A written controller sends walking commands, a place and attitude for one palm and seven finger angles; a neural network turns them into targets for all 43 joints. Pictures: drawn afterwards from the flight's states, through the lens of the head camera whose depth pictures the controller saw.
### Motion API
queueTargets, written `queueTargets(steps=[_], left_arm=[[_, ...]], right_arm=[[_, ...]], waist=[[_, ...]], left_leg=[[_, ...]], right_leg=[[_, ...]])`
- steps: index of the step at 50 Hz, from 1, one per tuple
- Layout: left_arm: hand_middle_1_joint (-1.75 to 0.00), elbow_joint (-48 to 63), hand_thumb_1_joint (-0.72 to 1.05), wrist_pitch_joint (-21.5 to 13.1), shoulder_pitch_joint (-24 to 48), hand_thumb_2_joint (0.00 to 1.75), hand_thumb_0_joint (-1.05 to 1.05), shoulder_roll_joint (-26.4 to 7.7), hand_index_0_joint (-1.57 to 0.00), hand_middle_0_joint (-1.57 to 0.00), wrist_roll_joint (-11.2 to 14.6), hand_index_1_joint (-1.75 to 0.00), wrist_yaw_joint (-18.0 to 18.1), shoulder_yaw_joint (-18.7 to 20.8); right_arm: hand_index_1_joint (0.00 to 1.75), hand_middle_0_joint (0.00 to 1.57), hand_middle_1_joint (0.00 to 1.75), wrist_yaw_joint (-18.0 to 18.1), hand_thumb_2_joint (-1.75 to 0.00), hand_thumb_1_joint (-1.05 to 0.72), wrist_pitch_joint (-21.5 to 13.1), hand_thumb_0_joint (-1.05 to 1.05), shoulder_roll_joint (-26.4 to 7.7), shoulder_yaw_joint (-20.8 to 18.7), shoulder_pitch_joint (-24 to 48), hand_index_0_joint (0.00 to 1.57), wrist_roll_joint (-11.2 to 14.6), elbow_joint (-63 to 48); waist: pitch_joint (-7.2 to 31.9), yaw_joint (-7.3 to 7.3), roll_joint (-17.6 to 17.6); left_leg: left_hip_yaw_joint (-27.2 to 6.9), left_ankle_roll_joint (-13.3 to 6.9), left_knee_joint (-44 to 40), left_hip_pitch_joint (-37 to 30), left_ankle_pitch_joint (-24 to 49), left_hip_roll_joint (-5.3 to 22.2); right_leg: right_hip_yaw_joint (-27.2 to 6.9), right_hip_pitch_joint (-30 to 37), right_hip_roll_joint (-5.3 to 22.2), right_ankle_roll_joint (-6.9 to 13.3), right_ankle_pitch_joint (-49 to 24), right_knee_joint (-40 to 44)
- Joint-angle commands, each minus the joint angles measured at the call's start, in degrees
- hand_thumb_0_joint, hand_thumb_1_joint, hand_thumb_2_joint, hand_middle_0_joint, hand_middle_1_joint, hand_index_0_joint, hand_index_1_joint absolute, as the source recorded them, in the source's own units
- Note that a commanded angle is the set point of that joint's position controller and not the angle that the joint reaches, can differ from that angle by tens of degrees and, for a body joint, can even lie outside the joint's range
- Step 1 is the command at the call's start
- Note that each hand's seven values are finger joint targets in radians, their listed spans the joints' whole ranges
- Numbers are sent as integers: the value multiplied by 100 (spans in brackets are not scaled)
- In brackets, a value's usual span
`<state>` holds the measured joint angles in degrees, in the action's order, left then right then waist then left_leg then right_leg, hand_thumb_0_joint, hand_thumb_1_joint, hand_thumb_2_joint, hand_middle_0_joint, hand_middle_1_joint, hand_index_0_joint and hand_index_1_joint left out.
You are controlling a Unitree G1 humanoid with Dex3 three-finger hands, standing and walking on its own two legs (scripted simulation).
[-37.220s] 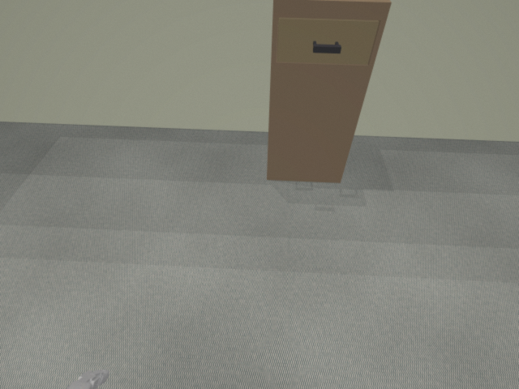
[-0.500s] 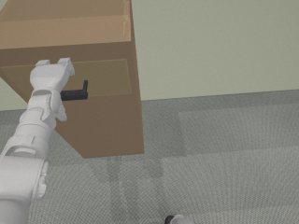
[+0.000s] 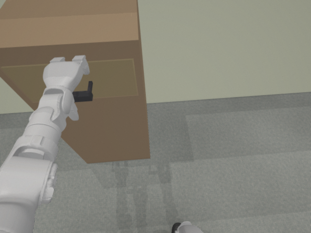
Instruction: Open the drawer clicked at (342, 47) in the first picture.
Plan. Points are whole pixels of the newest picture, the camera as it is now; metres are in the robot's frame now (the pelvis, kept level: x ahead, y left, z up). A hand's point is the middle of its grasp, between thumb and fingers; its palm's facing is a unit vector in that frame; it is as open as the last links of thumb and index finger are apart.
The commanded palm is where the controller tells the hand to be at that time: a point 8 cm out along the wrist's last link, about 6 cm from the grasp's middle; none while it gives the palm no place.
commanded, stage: re-aim the fingers above the handle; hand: left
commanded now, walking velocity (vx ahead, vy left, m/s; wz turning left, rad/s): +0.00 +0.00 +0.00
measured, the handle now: (75, 91) +0.53 +0.23 +0.01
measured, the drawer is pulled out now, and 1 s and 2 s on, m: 0.00 0.00 0.00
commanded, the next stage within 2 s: lower the fingers behind the handle in 0.72 s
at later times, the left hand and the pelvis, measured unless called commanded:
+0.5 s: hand (72, 88) +0.49 +0.21 +0.07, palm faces -0.02 +0.01 -1.00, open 13.6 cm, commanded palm +0.47 +0.24 +0.12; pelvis -0.02 -0.01 +0.00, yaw +0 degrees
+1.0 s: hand (72, 88) +0.49 +0.21 +0.07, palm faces -0.04 +0.01 -1.00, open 13.6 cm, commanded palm +0.47 +0.24 +0.11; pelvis -0.02 -0.02 +0.00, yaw +0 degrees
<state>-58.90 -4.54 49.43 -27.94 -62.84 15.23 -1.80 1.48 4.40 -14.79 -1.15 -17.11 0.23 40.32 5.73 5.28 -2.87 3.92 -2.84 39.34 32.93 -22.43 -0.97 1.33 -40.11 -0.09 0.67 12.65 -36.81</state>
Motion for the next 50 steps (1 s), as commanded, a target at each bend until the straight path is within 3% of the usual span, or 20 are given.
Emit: queueTargets(steps=[1,9,10,13,14,15,17,19,25,31,32,35,37,39,40,43,45,49,50], left_arm=[[-120,813,-50,415,2943,30,0,-2376,-30,-30,56,-120,172,667],[-120,730,-50,161,3023,30,0,-2613,-30,-30,98,-120,19,756],[-120,704,-50,137,3049,30,0,-2480,-30,-30,86,-120,27,616],[-120,705,-50,71,2886,30,0,-2655,-30,-30,104,-120,52,784],[-120,760,-50,40,2994,30,0,-2746,-30,-30,83,-120,58,843],[-120,700,-50,49,3033,30,0,-2578,-30,-30,78,-120,70,671],[-120,611,-50,65,2961,30,0,-2538,-30,-30,87,-120,93,646],[-120,657,-50,61,3089,30,0,-2710,-30,-30,81,-120,116,765],[-120,569,-50,148,3306,30,0,-2586,-30,-30,23,-120,174,587],[-120,585,-50,190,3310,30,0,-2632,-30,-30,71,-120,132,638],[-120,501,-50,200,3334,30,0,-2466,-30,-30,40,-120,110,485],[-120,323,-50,212,3343,30,0,-2541,-30,-30,82,-120,69,499],[-120,399,-50,188,3396,30,0,-2481,-30,-30,101,-120,44,470],[-120,505,-50,135,3410,30,0,-2804,-30,-30,99,-120,27,704],[-120,517,-50,122,3401,30,0,-2734,-30,-30,88,-120,20,634],[-120,491,-50,51,3054,30,0,-2590,-30,-30,122,-120,-19,630],[-120,349,-50,23,2882,30,0,-2363,-30,-30,125,-120,-29,492],[-120,262,-50,28,2763,30,0,-2564,-30,-30,123,-120,2,642],[-120,108,-50,61,2796,30,0,-2413,-30,-30,76,-120,13,453]], right_arm=[[30,20,30,162,-90,-90,-75,0,-964,-272,-535,20,54,-408],[30,20,30,248,-90,-90,-133,0,-1005,-247,-616,20,56,-428],[30,20,30,258,-90,-90,-155,0,-975,-255,-638,20,62,-431],[30,20,30,248,-90,-90,-176,0,-1005,-259,-671,20,53,-431],[30,20,30,254,-90,-90,-162,0,-1018,-267,-664,20,47,-418],[30,20,30,262,-90,-90,-177,0,-992,-273,-681,20,53,-419],[30,20,30,255,-90,-90,-201,0,-1013,-270,-675,20,67,-415],[30,20,30,256,-90,-90,-194,0,-1045,-279,-694,20,67,-397],[30,20,30,264,-90,-90,-242,0,-1034,-286,-772,20,59,-346],[30,20,30,266,-90,-90,-245,0,-1045,-274,-771,20,72,-367],[30,20,30,271,-90,-90,-258,0,-1021,-264,-770,20,79,-365],[30,20,30,298,-90,-90,-271,0,-1046,-239,-772,20,95,-352],[30,20,30,305,-90,-90,-297,0,-1042,-237,-778,20,97,-379],[30,20,30,312,-90,-90,-265,0,-1076,-243,-790,20,80,-360],[30,20,30,321,-90,-90,-272,0,-1034,-229,-799,20,69,-380],[30,20,30,284,-90,-90,-260,0,-1020,-244,-799,20,74,-402],[30,20,30,278,-90,-90,-246,0,-1014,-246,-819,20,65,-399],[30,20,30,268,-90,-90,-233,0,-1084,-248,-778,20,79,-399],[30,20,30,275,-90,-90,-240,0,-1060,-237,-801,20,89,-394]], waist=[[2189,-14,226],[2306,9,272],[2258,63,183],[2392,-35,162],[2499,-7,234],[2403,65,143],[2215,54,146],[2361,73,230],[2430,171,-8],[2495,149,16],[2375,187,-1],[2189,253,231],[2212,252,201],[2491,203,233],[2540,185,140],[2465,101,77],[2336,143,212],[2169,129,408],[2006,194,372]], left_leg=[[-281,92,-582,-203,1651,-43],[-277,66,-588,-48,1315,-57],[-257,58,-570,-26,1250,-58],[-250,66,-532,14,1248,-70],[-256,62,-509,31,1302,-64],[-244,58,-506,70,1216,-67],[-226,70,-518,176,1050,-73],[-243,58,-476,171,1098,-68],[-247,56,-432,100,1087,-62],[-242,52,-427,106,1067,-71],[-247,58,-442,111,1028,-71],[-256,40,-457,256,790,-62],[-244,36,-453,246,778,-75],[-243,29,-399,224,928,-84],[-233,30,-388,246,1010,-89],[-241,61,-382,229,1069,-83],[-244,59,-372,279,1071,-72],[-210,45,-340,503,815,-87],[-215,52,-348,586,706,-86]], right_leg=[[-139,2109,-127,53,-1019,257],[-234,2191,-95,42,-800,299],[-247,2118,-86,27,-756,305],[-266,2185,-87,36,-763,261],[-288,2268,-82,37,-841,253],[-298,2163,-71,20,-777,275],[-291,2084,-65,18,-629,300],[-313,2133,-74,21,-668,282],[-302,1951,-69,11,-624,264],[-310,2034,-74,1,-663,274],[-282,1936,-72,3,-596,285],[-323,1907,-57,-31,-410,349],[-330,1921,-52,-31,-410,358],[-375,2109,-50,-25,-602,312],[-390,2184,-30,-30,-725,270],[-337,2102,-55,2,-758,222],[-308,2004,-65,-7,-752,226],[-353,1948,-64,-16,-534,257],[-342,1818,-53,-26,-417,260]])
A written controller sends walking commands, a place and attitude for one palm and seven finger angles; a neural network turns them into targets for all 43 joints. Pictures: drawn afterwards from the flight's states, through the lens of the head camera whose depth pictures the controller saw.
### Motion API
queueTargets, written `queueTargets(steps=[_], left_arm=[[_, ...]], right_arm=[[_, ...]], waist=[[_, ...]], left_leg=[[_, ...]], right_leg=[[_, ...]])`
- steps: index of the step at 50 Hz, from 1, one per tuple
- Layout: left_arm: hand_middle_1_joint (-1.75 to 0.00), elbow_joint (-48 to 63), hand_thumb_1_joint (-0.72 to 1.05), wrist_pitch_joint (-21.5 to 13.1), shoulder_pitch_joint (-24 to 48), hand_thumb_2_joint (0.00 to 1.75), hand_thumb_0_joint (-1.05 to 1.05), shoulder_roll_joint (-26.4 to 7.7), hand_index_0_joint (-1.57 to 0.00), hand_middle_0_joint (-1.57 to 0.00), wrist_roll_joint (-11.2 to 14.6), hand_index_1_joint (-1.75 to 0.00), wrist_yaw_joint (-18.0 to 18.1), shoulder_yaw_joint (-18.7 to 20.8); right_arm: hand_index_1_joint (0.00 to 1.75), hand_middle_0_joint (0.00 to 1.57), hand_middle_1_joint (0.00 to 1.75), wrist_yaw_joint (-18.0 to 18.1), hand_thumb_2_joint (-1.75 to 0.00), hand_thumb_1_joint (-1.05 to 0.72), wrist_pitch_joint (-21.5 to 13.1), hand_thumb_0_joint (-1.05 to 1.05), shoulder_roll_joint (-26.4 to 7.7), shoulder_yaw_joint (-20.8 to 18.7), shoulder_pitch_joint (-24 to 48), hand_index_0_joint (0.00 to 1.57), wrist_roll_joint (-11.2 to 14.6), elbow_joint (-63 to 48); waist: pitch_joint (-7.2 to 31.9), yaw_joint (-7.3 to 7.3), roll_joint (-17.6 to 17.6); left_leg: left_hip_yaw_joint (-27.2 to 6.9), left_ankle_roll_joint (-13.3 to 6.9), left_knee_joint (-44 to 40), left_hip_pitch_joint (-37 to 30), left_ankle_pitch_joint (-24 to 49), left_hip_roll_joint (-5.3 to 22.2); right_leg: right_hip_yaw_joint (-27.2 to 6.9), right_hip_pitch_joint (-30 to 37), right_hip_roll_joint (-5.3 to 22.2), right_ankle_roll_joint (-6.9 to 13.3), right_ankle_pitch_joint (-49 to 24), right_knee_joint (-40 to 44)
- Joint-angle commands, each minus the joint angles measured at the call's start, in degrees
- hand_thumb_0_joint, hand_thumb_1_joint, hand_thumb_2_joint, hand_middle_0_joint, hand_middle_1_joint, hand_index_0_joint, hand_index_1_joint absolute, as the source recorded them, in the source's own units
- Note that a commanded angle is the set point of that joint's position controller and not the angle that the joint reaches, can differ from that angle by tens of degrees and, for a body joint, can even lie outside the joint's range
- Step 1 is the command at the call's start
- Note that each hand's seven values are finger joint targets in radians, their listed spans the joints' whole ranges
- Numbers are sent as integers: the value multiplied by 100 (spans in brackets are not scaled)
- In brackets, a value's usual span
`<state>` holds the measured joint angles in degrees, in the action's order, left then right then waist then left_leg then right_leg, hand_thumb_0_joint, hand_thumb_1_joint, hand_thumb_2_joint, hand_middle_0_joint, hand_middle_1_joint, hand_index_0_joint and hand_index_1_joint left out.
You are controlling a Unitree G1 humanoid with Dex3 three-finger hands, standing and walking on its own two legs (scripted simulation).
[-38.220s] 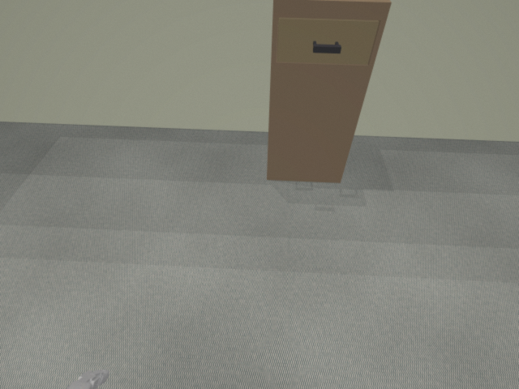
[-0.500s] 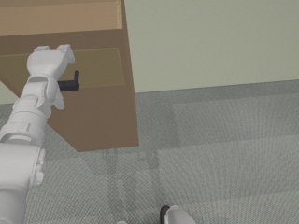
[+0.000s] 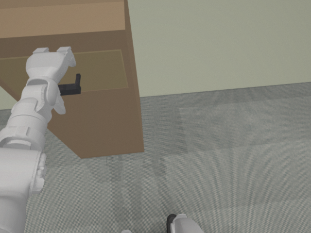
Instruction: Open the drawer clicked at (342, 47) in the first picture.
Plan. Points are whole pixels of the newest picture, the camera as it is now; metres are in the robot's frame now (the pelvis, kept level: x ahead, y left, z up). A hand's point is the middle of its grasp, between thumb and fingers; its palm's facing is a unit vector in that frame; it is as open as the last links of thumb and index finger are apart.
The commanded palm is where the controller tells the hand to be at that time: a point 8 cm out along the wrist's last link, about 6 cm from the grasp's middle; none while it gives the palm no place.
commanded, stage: lower the fingers behind the handle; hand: left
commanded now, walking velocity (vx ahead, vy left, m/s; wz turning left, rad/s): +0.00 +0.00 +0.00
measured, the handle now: (63, 84) +0.54 +0.25 +0.01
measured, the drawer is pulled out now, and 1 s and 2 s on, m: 0.00 0.00 0.00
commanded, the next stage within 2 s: lift the hand off the handle in 1.42 s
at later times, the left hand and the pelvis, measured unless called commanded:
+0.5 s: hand (56, 89) +0.50 +0.24 +0.05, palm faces -0.10 +0.05 -0.99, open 13.7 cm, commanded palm +0.49 +0.26 +0.08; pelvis -0.01 +0.00 -0.01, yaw +0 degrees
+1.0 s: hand (57, 92) +0.50 +0.25 +0.03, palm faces -0.02 +0.01 -1.00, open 13.7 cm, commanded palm +0.49 +0.25 +0.04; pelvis -0.01 +0.01 -0.02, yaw +1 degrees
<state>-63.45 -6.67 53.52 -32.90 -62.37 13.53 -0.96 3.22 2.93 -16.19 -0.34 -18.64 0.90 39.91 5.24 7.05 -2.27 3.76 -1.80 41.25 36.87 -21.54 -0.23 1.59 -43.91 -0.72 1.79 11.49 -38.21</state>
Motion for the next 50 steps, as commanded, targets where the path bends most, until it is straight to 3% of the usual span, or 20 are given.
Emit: queueTargets(steps=[1,2,5,7,9,22,25,26,27,29,30,32,33,36,39,40,41,45,49,50], left_arm=[[-120,647,-50,281,2411,30,0,-2020,-30,-30,36,-120,208,473],[-120,526,-50,322,2317,30,0,-1834,-30,-30,11,-120,219,333],[-120,442,-50,383,2339,30,0,-1903,-30,-30,-29,-120,254,372],[-120,339,-50,454,2255,30,0,-1598,-30,-30,-24,-120,256,179],[-120,334,-50,483,2285,30,0,-1852,-30,-30,-20,-120,257,379],[-120,-94,-50,600,2046,30,0,-1762,-30,-30,-74,-120,76,111],[-120,220,-50,372,2185,30,0,-1759,-30,-30,-20,-120,-10,154],[-120,638,-50,174,2464,30,0,-1882,-30,-30,7,-120,-30,269],[-120,884,-50,-20,2622,30,0,-1640,-30,-30,3,-120,-43,104],[-120,1588,-50,-434,2887,30,0,-1921,-30,-30,28,-120,25,426],[-120,1343,-50,-442,2660,30,0,-1744,-30,-30,-5,-120,124,343],[-120,801,-50,-316,2254,30,0,-1105,-30,-30,27,-120,218,0],[-120,720,-50,-267,2279,30,0,-1207,-30,-30,64,-120,285,113],[-120,720,-50,-142,2561,30,0,-1432,-30,-30,19,-120,490,247],[-120,522,-50,89,2428,30,0,-1119,-30,-30,-43,-120,609,91],[-120,253,-50,204,2229,30,0,-978,-30,-30,-49,-120,598,-39],[-120,307,-50,273,2303,30,0,-1238,-30,-30,-13,-120,584,142],[-120,-36,-50,515,2200,30,0,-909,-30,-30,-88,-120,473,-189],[-120,-94,-50,601,2071,30,0,-1073,-30,-30,-120,-120,348,-73],[-120,-149,-50,606,2101,30,0,-887,-30,-30,-153,-120,322,-284]], right_arm=[[30,20,30,85,-90,-90,-95,0,-951,-320,-674,20,26,-343],[30,20,30,85,-90,-90,-111,0,-925,-332,-663,20,13,-353],[30,20,30,74,-90,-90,-82,0,-951,-336,-738,20,2,-316],[30,20,30,44,-90,-90,-83,0,-931,-345,-739,20,4,-327],[30,20,30,38,-90,-90,-53,0,-985,-349,-765,20,-3,-290],[30,20,30,83,-90,-90,-62,0,-1016,-273,-773,20,29,-436],[30,20,30,106,-90,-90,-112,0,-1000,-299,-833,20,11,-483],[30,20,30,121,-90,-90,-150,0,-989,-327,-851,20,8,-495],[30,20,30,134,-90,-90,-211,0,-917,-358,-878,20,-33,-516],[30,20,30,138,-90,-90,-244,0,-911,-443,-952,20,-100,-465],[30,20,30,137,-90,-90,-254,0,-872,-460,-1030,20,-141,-376],[30,20,30,84,-90,-90,-269,0,-861,-451,-1072,20,-127,-259],[30,20,30,45,-90,-90,-260,0,-913,-465,-1086,20,-126,-177],[30,20,30,-7,-90,-90,-228,0,-961,-451,-1131,20,-148,-109],[30,20,30,-92,-90,-90,-186,0,-941,-477,-1182,20,-181,-26],[30,20,30,-91,-90,-90,-168,0,-925,-453,-1181,20,-178,-33],[30,20,30,-109,-90,-90,-131,0,-982,-444,-1173,20,-160,-5],[30,20,30,-113,-90,-90,-62,0,-951,-421,-1141,20,-139,-48],[30,20,30,-118,-90,-90,14,0,-995,-393,-1091,20,-115,-92],[30,20,30,-99,-90,-90,-1,0,-958,-385,-1080,20,-111,-114]], waist=[[2111,-23,247],[2073,10,224],[2184,11,254],[2120,40,215],[2194,26,379],[1779,87,408],[2058,134,400],[2362,132,179],[2574,184,-17],[3187,149,-190],[3277,153,-263],[2645,258,-50],[2428,245,-102],[2510,266,-94],[2613,258,-226],[2479,285,-72],[2454,263,-81],[2172,325,70],[2086,275,232],[1935,344,185]], left_leg=[[-214,-50,-524,178,618,-159],[-185,-49,-502,175,606,-163],[-195,-52,-453,166,736,-155],[-199,-43,-440,126,698,-160],[-206,-50,-408,188,716,-146],[-179,-53,-253,752,58,-178],[-199,-86,-125,747,68,-169],[-241,-94,-48,653,164,-159],[-260,-104,38,518,268,-168],[-354,-112,194,219,604,-143],[-391,-103,236,127,766,-151],[-451,-63,272,222,702,-100],[-460,-39,271,309,607,-80],[-480,-57,309,409,631,-93],[-497,-20,329,154,1085,-87],[-478,-31,334,238,1067,-89],[-484,-22,324,296,1017,-70],[-446,-37,274,398,961,-90],[-431,-48,274,553,813,-95],[-424,-52,279,613,697,-97]], right_leg=[[-357,2154,-6,-122,-274,366],[-354,2101,3,-126,-252,371],[-314,2029,-16,-125,-355,286],[-275,1871,-38,-113,-278,289],[-298,1953,-43,-114,-329,261],[-319,1541,-23,-133,301,177],[-355,1564,-25,-133,230,94],[-379,1581,-29,-114,122,0],[-399,1571,-23,-105,38,-45],[-389,1559,-65,-65,-191,-217],[-333,1476,-64,-59,-245,-286],[-187,901,-98,-54,-28,-292],[-178,705,-113,-46,66,-286],[-166,685,-126,-34,68,-335],[-83,639,-152,-3,-205,-381],[-66,642,-146,-27,-193,-365],[-77,632,-159,-25,-199,-377],[-51,640,-152,-35,-176,-321],[-65,679,-162,-20,-121,-348],[-57,563,-150,-35,-17,-339]])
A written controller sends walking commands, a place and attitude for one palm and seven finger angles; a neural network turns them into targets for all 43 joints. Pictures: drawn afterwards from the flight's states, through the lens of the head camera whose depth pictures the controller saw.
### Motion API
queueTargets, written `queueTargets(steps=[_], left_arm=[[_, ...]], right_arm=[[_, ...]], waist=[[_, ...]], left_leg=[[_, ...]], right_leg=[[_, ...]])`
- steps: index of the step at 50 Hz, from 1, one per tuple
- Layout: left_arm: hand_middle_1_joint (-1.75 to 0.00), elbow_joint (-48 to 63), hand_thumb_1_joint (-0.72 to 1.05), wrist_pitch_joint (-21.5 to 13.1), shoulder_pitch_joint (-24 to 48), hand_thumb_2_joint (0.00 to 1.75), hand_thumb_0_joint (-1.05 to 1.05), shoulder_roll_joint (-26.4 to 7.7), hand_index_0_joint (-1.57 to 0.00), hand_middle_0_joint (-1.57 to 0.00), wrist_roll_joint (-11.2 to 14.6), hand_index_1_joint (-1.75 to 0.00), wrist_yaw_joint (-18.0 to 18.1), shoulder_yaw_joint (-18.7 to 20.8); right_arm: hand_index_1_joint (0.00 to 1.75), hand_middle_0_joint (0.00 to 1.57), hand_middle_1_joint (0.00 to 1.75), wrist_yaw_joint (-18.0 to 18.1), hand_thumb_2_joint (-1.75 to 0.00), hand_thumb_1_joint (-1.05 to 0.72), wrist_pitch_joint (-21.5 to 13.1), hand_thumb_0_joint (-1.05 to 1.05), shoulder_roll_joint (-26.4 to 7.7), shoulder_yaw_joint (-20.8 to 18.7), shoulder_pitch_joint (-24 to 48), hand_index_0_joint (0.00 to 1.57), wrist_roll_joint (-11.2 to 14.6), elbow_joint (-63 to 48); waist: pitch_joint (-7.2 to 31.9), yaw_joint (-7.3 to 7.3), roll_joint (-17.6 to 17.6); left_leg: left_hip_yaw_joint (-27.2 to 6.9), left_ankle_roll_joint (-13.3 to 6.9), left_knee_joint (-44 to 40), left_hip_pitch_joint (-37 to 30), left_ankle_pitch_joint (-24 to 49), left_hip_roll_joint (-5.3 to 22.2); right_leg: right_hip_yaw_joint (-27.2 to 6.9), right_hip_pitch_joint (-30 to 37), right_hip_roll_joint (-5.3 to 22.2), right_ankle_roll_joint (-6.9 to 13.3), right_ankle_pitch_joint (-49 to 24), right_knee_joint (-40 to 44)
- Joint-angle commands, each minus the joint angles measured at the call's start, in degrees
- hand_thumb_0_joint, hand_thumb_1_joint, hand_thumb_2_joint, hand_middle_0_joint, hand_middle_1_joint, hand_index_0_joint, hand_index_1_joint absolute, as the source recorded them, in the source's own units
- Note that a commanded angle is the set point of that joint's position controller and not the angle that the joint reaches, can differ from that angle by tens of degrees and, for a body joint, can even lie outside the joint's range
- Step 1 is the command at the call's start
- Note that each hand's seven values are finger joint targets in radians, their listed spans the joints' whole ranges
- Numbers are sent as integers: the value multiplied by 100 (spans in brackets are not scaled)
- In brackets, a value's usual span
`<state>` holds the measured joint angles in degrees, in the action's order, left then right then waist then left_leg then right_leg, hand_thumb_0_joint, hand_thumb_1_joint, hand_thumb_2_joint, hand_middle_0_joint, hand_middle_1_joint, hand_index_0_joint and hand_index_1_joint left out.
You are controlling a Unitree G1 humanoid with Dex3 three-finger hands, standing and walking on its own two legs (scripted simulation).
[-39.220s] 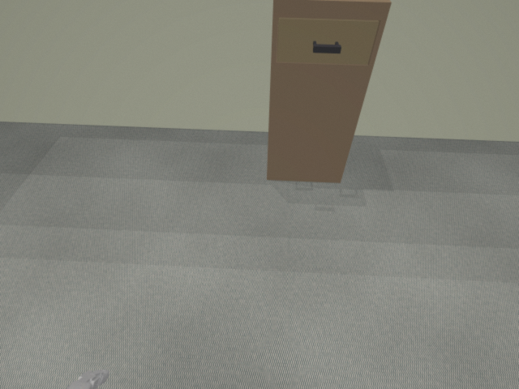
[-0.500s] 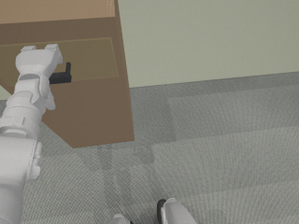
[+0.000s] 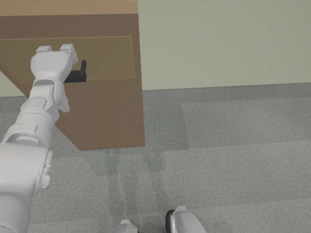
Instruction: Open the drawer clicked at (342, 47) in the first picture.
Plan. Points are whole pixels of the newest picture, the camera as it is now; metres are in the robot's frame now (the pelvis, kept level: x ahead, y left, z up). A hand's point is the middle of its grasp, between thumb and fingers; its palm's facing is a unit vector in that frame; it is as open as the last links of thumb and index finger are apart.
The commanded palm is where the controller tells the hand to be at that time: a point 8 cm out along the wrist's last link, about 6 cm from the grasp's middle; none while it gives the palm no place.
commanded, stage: lower the fingers behind the handle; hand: left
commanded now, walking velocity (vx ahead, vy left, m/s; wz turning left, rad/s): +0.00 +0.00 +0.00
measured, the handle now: (67, 70) +0.55 +0.22 +0.04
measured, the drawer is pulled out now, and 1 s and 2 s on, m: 0.00 0.00 0.00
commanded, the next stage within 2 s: lift the hand off the handle in 0.42 s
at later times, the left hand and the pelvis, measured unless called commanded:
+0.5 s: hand (61, 80) +0.51 +0.23 +0.05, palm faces -0.03 +0.04 -1.00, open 13.7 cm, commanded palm +0.50 +0.21 +0.07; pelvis -0.01 +0.00 -0.01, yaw +0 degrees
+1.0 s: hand (62, 80) +0.51 +0.23 +0.05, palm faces -0.08 +0.05 -1.00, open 13.6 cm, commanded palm +0.51 +0.21 +0.10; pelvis -0.02 -0.01 -0.01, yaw +1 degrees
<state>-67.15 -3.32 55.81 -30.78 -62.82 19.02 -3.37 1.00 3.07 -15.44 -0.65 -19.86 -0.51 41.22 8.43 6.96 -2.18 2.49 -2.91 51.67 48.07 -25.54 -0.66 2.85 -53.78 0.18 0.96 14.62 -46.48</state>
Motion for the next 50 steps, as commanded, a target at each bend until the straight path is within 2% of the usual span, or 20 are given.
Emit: queueTargets(steps=[1,4,7,8,13,17,19,20,24,25,26,28,29,30,32,34,36,37,39,50], left_arm=[[-120,231,-50,269,1881,30,0,-1094,-30,-30,-92,-120,-249,-19],[-120,435,-50,192,1929,30,0,-1380,-30,-30,-111,-120,-303,181],[-120,447,-50,150,1959,30,0,-939,-30,-30,-131,-120,-341,-164],[-120,541,-50,129,2010,30,0,-1066,-30,-30,-116,-120,-331,-41],[-120,591,-50,57,2004,30,0,-1228,-30,-30,103,-120,-418,108],[-120,481,-50,30,1937,30,0,-1087,-30,-30,71,-120,-447,-45],[-120,542,-50,10,2126,30,0,-1239,-30,-30,39,-120,-424,61],[-120,453,-50,19,2102,30,0,-1063,-30,-30,32,-120,-409,-95],[-120,474,-50,54,2172,30,0,-1346,-30,-30,26,-120,-396,113],[-120,404,-50,76,2212,30,0,-1224,-30,-30,11,-120,-396,-36],[-120,793,-50,79,2260,30,0,42,-30,-30,133,-120,-444,-902],[-120,816,-50,74,2291,30,0,-355,-30,-30,134,-120,-378,-487],[-120,656,-50,135,2275,30,0,-563,-30,-30,146,-120,-364,-311],[-120,569,-50,183,2389,30,0,-685,-30,-30,126,-120,-386,-320],[-120,600,-50,195,2628,30,0,-570,-30,-30,228,-120,-459,-434],[-120,636,-50,165,2710,30,0,-847,-30,-30,234,-120,-517,-251],[-120,497,-50,163,2633,30,0,-775,-30,-30,223,-120,-573,-326],[-120,552,-50,130,2711,30,0,-548,-30,-30,219,-120,-595,-527],[-120,562,-50,77,2802,30,0,-724,-30,-30,240,-120,-604,-361],[-120,1341,-50,-129,3416,30,0,-1239,-30,-30,277,-120,-527,-96]], right_arm=[[30,20,30,123,-90,-90,-13,0,-1039,-354,-957,20,42,-269],[30,20,30,138,-90,-90,-7,0,-1067,-353,-903,20,35,-319],[30,20,30,156,-90,-90,-53,0,-976,-347,-919,20,40,-395],[30,20,30,150,-90,-90,-57,0,-1000,-365,-923,20,34,-379],[30,20,30,175,-90,-90,-92,0,-1011,-338,-921,20,39,-432],[30,20,30,198,-90,-90,-121,0,-1010,-327,-943,20,60,-421],[30,20,30,194,-90,-90,-126,0,-1050,-345,-977,20,66,-361],[30,20,30,202,-90,-90,-150,0,-1018,-338,-999,20,53,-366],[30,20,30,190,-90,-90,-145,0,-1059,-344,-1047,20,56,-321],[30,20,30,207,-90,-90,-163,0,-1027,-327,-1067,20,56,-333],[30,20,30,143,-90,-90,-204,0,-884,-378,-1040,20,55,-378],[30,20,30,115,-90,-90,-228,0,-943,-437,-1061,20,23,-242],[30,20,30,128,-90,-90,-195,0,-982,-424,-1067,20,28,-210],[30,20,30,164,-90,-90,-194,0,-981,-384,-1054,20,34,-206],[30,20,30,181,-90,-90,-246,0,-950,-360,-1045,20,35,-206],[30,20,30,202,-90,-90,-245,0,-986,-354,-1041,20,39,-192],[30,20,30,220,-90,-90,-258,0,-966,-333,-1079,20,47,-209],[30,20,30,225,-90,-90,-277,0,-938,-325,-1070,20,34,-222],[30,20,30,214,-90,-90,-284,0,-961,-345,-1091,20,36,-199],[30,20,30,273,-90,-90,-336,0,-897,-316,-1110,20,33,-340]], waist=[[1547,364,203],[1713,286,121],[1702,341,-46],[1729,343,-105],[1858,317,90],[1699,353,155],[1707,393,223],[1688,430,159],[1842,411,202],[1774,468,129],[1958,525,-150],[2020,475,-192],[1997,540,151],[1888,569,94],[1725,631,81],[1787,620,48],[1678,638,39],[1658,694,2],[1670,722,121],[2445,620,-263]], left_leg=[[-302,57,-758,-473,984,-51],[-294,53,-719,-476,936,-51],[-337,72,-688,-559,906,-57],[-357,81,-677,-623,888,-23],[-339,47,-641,-384,712,-42],[-357,47,-631,-287,610,-49],[-400,46,-623,-287,578,-19],[-373,36,-606,-263,572,-37],[-346,25,-537,-184,586,-47],[-323,23,-536,-122,527,-57],[-387,67,-629,-555,584,-46],[-437,86,-600,-748,699,10],[-442,55,-557,-625,706,8],[-401,42,-553,-424,549,-17],[-387,26,-597,-267,330,-51],[-392,28,-581,-301,374,-40],[-397,26,-561,-239,381,-55],[-392,22,-541,-292,437,-56],[-385,11,-487,-246,412,-46],[-416,0,-626,-711,595,-94]], right_leg=[[-181,1477,-242,52,-237,486],[-209,1535,-226,67,-190,426],[-158,1336,-231,71,-83,375],[-162,1260,-234,74,-57,361],[-208,1502,-217,45,-16,319],[-193,1364,-211,32,96,329],[-186,1276,-219,51,121,300],[-190,1256,-209,31,146,313],[-232,1328,-213,42,89,286],[-232,1312,-194,21,136,303],[-179,1172,-227,48,133,320],[-148,1052,-233,53,92,320],[-160,1144,-251,46,55,317],[-192,1176,-216,25,155,340],[-194,1241,-202,14,271,381],[-209,1274,-204,31,221,355],[-198,1206,-204,30,223,348],[-191,1151,-198,19,197,348],[-213,1142,-200,15,193,351],[-291,1711,-190,-8,47,491]])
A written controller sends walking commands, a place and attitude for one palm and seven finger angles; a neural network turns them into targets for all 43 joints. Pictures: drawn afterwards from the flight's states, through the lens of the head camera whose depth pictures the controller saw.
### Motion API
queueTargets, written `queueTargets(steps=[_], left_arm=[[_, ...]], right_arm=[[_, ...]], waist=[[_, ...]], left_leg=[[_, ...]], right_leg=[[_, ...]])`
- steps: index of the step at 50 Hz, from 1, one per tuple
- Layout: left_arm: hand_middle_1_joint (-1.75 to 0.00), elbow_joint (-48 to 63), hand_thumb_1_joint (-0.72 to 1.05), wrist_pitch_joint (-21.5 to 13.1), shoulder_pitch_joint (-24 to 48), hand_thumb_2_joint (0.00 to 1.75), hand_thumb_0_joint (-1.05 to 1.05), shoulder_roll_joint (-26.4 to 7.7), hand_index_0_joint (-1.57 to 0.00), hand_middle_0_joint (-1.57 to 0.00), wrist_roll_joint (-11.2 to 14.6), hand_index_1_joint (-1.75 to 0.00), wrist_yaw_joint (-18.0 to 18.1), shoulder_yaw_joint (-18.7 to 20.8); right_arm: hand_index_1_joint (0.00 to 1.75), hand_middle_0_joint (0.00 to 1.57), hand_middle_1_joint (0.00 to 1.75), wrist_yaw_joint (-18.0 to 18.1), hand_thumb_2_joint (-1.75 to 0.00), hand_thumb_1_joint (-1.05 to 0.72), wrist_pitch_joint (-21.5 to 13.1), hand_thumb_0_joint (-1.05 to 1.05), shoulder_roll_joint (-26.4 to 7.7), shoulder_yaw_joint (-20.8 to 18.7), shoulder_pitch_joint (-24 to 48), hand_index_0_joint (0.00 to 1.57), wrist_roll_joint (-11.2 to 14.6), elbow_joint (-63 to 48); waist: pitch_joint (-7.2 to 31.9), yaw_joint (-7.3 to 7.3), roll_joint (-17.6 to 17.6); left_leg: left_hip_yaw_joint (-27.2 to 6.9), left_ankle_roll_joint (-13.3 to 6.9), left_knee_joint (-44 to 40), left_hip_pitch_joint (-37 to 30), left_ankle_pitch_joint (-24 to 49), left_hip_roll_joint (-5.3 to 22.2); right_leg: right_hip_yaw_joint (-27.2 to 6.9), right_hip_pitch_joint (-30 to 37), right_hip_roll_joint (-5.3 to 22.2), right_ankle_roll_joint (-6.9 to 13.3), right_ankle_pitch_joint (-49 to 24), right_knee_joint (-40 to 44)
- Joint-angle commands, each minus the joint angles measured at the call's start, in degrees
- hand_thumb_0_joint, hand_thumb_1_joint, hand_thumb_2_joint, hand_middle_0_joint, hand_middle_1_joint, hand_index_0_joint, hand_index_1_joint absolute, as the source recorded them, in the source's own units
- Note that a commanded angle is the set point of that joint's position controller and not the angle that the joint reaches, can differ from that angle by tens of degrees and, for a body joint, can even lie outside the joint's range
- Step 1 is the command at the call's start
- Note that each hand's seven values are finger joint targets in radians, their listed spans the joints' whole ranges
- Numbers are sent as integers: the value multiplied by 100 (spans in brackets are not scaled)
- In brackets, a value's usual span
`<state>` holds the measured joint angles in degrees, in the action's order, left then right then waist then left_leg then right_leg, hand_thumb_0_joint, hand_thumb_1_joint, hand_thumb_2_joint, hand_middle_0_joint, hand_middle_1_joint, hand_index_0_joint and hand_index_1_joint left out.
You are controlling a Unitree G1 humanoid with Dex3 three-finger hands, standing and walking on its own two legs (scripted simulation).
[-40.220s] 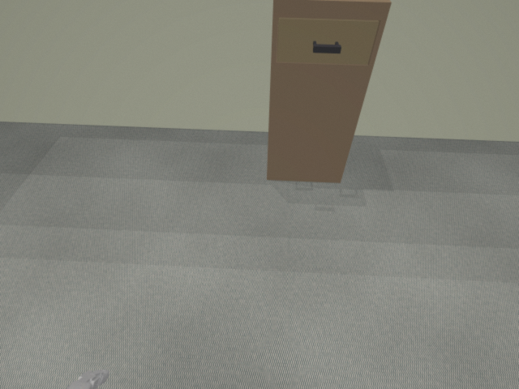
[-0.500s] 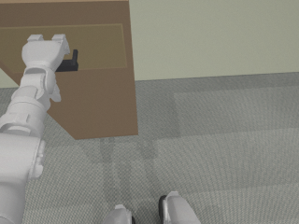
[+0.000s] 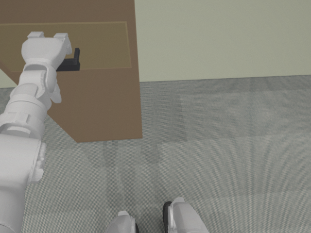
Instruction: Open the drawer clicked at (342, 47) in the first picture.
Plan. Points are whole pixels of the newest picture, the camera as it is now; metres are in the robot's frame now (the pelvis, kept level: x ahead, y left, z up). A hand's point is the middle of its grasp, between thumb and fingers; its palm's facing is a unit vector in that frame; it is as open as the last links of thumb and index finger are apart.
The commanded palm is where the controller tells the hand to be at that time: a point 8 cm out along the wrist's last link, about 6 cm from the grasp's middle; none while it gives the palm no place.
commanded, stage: lift the hand off the handle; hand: left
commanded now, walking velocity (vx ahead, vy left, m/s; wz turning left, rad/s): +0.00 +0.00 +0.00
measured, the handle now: (60, 58) +0.57 +0.22 +0.05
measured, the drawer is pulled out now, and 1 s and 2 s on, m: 0.00 0.00 0.00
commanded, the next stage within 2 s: draw the hand back to the body in 1.12 s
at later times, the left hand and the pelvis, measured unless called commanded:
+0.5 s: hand (52, 59) +0.53 +0.22 +0.09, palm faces -0.07 -0.02 -1.00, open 13.3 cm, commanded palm +0.54 +0.20 +0.18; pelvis +0.05 +0.01 +0.03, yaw +0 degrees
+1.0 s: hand (41, 27) +0.54 +0.20 +0.17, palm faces -0.01 +0.01 -1.00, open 13.3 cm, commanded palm +0.53 +0.21 +0.25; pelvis +0.05 +0.00 +0.05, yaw +0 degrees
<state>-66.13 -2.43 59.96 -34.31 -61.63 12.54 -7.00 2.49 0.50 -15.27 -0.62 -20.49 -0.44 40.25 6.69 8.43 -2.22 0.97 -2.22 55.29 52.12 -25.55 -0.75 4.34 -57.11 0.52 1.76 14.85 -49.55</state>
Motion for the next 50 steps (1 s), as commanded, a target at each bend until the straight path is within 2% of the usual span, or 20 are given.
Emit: queueTargets(steps=[1,5,6,7,8,10,15,19,20,21,22,24,25,26,30,34,38,39,44,50], left_arm=[[-120,1219,-50,-209,2958,30,0,-982,-30,-30,164,-120,129,351],[-120,1628,-50,-321,3203,30,0,-901,-30,-30,186,-120,193,286],[-120,1701,-50,-338,3188,30,0,-1054,-30,-30,193,-120,221,442],[-120,1741,-50,-357,3238,30,0,-857,-30,-30,191,-120,234,278],[-120,1888,-50,-389,3311,30,0,-1022,-30,-30,198,-120,272,432],[-120,2122,-50,-475,3334,30,0,-947,-30,-30,197,-120,343,424],[-120,2425,-50,-511,3335,30,0,-655,-30,-30,192,-120,461,265],[-120,3009,-50,-530,3345,30,0,-886,-30,-30,248,-120,530,525],[-120,3019,-50,-525,3264,30,0,-544,-30,-30,284,-120,517,296],[-120,3176,-50,-514,3262,30,0,-785,-30,-30,312,-120,527,517],[-120,3247,-50,-511,3179,30,0,-639,-30,-30,311,-120,529,421],[-120,3210,-50,-410,3073,30,0,-746,-30,-30,330,-120,512,516],[-120,3144,-50,-362,3045,30,0,-490,-30,-30,340,-120,513,343],[-120,3139,-50,-297,3089,30,0,-672,-30,-30,342,-120,522,491],[-120,3328,-50,-182,3021,30,0,-561,-30,-30,352,-120,453,446],[-120,3423,-50,-88,2985,30,0,-642,-30,-30,379,-120,300,489],[-120,3010,-50,132,3009,30,0,-640,-30,-30,316,-120,158,426],[-120,2984,-50,133,3031,30,0,-838,-30,-30,329,-120,99,554],[-120,3146,-50,-25,3167,30,0,-920,-30,-30,415,-120,-191,539],[-120,2780,-50,-1,2903,30,0,-1224,-30,-30,344,-120,-393,708]], right_arm=[[30,20,30,130,-90,-90,-80,0,-914,-315,-1047,20,44,-243],[30,20,30,138,-90,-90,-107,0,-890,-321,-1052,20,25,-235],[30,20,30,137,-90,-90,-107,0,-910,-339,-1055,20,38,-224],[30,20,30,139,-90,-90,-122,0,-885,-324,-1036,20,25,-232],[30,20,30,140,-90,-90,-124,0,-911,-351,-1061,20,26,-198],[30,20,30,141,-90,-90,-130,0,-897,-369,-1071,20,-17,-185],[30,20,30,122,-90,-90,-111,0,-885,-418,-1016,20,-45,-122],[30,20,30,95,-90,-90,-57,0,-925,-470,-942,20,-64,-122],[30,20,30,84,-90,-90,-56,0,-854,-471,-896,20,-74,-141],[30,20,30,74,-90,-90,-34,0,-885,-497,-900,20,-54,-108],[30,20,30,58,-90,-90,-26,0,-862,-480,-832,20,-76,-134],[30,20,30,47,-90,-90,45,0,-892,-488,-782,20,-40,-115],[30,20,30,28,-90,-90,44,0,-829,-473,-741,20,-42,-111],[30,20,30,4,-90,-90,71,0,-851,-487,-742,20,-2,-84],[30,20,30,-27,-90,-90,95,0,-791,-474,-548,20,6,-161],[30,20,30,-48,-90,-90,139,0,-790,-446,-352,20,50,-217],[30,20,30,-61,-90,-90,179,0,-771,-393,-201,20,99,-209],[30,20,30,-45,-90,-90,197,0,-796,-384,-160,20,104,-244],[30,20,30,40,-90,-90,210,0,-754,-341,-2,20,115,-387],[30,20,30,80,-90,-90,228,0,-733,-287,116,20,168,-420]], waist=[[2537,431,-251],[2788,378,-502],[2797,336,-529],[2775,354,-503],[2823,331,-553],[3045,272,-624],[2916,257,-706],[3236,81,-917],[3217,120,-890],[3171,67,-932],[3247,33,-915],[3095,3,-773],[3003,16,-736],[2857,-15,-677],[3067,-121,-621],[2972,-193,-563],[2446,-175,-250],[2533,-216,-217],[2630,-261,-127],[2384,-384,-7]], left_leg=[[-272,-64,-1039,-1132,567,-83],[-321,-34,-1205,-1695,919,-77],[-346,-17,-1248,-1807,968,-64],[-333,-29,-1271,-1860,1037,-79],[-369,-3,-1317,-2021,1144,-54],[-381,11,-1342,-2372,1617,-54],[-420,113,-1468,-2937,2325,-22],[-414,283,-1515,-3540,3450,6],[-407,270,-1496,-3647,3659,15],[-423,336,-1527,-3762,3856,38],[-406,324,-1526,-3828,4053,38],[-431,407,-1581,-3916,4472,62],[-422,370,-1601,-3901,4468,70],[-429,408,-1669,-3854,4402,65],[-417,394,-1748,-4141,4836,73],[-363,394,-1895,-4181,4870,52],[-270,278,-2153,-3764,4012,-1],[-263,271,-2210,-3738,3903,-14],[-171,162,-2395,-3698,3576,-78],[-80,95,-2622,-3378,3053,-98]], right_leg=[[-437,2071,-234,-80,47,843],[-407,2188,-245,-60,-148,961],[-392,2195,-260,-43,-184,985],[-404,2239,-257,-51,-211,1035],[-374,2232,-268,-32,-289,1041],[-366,2355,-277,-20,-552,1086],[-274,2346,-299,-2,-871,1214],[-213,2635,-333,32,-1418,1223],[-219,2654,-324,0,-1486,1256],[-194,2670,-345,12,-1582,1270],[-204,2786,-328,-9,-1667,1282],[-151,2865,-349,1,-1850,1314],[-159,2881,-327,-29,-1839,1339],[-142,2934,-355,-9,-1866,1369],[-165,3269,-316,-23,-2090,1426],[-177,3579,-298,-14,-2244,1533],[-197,3789,-262,-6,-2076,1690],[-230,3977,-246,7,-2060,1718],[-309,4431,-175,-7,-2217,1826],[-388,4747,-118,-12,-2106,1955]])
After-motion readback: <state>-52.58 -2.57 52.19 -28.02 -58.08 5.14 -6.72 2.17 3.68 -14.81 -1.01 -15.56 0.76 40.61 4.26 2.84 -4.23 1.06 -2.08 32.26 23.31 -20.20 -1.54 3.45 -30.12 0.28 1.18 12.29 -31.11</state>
